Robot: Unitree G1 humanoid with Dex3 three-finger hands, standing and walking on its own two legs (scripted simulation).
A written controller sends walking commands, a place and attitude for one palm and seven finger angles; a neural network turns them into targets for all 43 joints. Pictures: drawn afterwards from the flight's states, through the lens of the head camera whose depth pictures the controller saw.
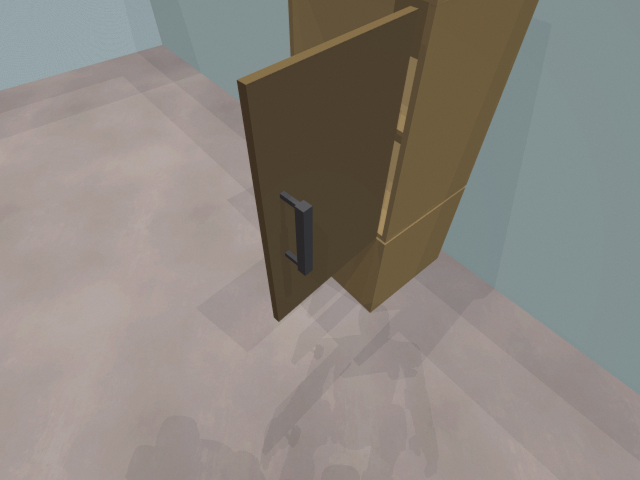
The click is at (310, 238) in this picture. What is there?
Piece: cupboard door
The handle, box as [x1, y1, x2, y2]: [280, 191, 312, 275]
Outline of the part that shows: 283,191 280,193 280,197 295,208 297,245 296,256 288,250 285,252 285,255 298,266 298,270 305,275 312,269 312,206 304,200 299,202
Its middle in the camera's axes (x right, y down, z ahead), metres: -0.05 -0.01 +0.70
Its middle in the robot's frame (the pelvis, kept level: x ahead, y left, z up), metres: +0.52 +0.08 -0.05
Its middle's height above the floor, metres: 0.73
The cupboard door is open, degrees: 95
